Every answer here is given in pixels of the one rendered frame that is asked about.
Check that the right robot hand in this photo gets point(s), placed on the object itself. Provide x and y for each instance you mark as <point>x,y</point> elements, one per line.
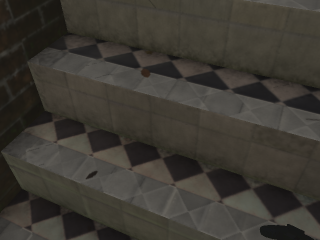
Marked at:
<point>282,232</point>

